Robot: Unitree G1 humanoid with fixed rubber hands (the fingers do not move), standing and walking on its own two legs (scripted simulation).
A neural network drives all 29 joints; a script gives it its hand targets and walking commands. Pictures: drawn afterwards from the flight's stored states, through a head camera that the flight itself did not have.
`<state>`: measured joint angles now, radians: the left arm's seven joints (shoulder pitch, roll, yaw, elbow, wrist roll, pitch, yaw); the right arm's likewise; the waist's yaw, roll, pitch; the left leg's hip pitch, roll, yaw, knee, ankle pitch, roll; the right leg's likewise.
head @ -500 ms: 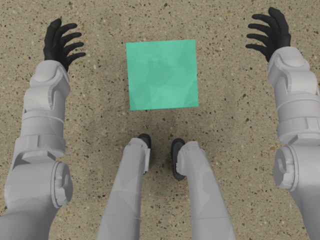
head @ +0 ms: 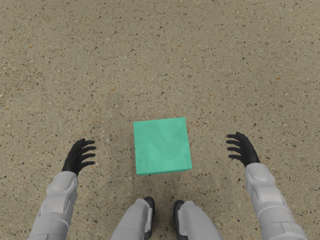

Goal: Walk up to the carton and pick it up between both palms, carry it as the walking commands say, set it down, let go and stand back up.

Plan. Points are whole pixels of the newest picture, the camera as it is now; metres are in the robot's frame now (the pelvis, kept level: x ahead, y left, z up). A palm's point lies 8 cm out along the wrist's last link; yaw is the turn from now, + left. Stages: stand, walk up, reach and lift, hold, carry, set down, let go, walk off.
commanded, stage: let go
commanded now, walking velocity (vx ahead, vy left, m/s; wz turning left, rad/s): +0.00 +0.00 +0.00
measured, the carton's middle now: (161, 148) +0.41 +0.01 -0.63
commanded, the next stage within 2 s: stand in 0.70 s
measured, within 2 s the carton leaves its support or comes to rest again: neither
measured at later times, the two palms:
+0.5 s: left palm (70, 219) +0.16 +0.21 -0.05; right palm (289, 223) +0.15 -0.25 -0.04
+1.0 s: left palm out of the picture +0.11 +0.27 -0.07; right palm (300, 237) +0.12 -0.28 -0.06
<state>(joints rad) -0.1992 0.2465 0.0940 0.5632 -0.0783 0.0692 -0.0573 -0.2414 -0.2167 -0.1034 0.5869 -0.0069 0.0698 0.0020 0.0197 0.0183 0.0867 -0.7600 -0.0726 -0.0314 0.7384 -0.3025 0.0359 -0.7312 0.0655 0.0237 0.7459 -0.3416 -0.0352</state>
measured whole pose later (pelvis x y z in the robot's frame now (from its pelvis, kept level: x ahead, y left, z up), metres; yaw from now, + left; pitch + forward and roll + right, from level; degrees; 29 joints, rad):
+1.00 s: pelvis +0.03 -0.01 +0.03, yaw +0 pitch -3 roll +0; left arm 0.31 0.30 0.08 0.75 0.03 0.03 0.01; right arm 0.32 -0.26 -0.07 0.76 -0.04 0.01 0.00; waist 0.02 -0.04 -0.11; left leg -0.17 -0.07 -0.05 0.54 -0.31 0.03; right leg -0.14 0.07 0.03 0.53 -0.34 -0.05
